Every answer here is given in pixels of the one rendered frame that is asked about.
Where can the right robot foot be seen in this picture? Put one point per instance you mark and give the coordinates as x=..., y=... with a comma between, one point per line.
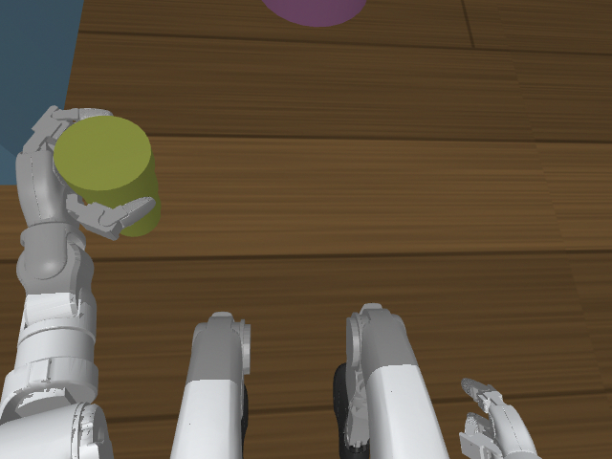
x=340, y=399

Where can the left robot hand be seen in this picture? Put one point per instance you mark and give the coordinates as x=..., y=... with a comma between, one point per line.
x=44, y=195

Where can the right robot hand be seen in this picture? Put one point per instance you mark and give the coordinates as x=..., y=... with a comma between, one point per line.
x=501, y=435

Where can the cup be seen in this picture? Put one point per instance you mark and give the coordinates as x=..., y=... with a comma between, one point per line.
x=109, y=160

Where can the left robot arm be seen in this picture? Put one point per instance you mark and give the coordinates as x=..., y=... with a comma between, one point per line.
x=45, y=408

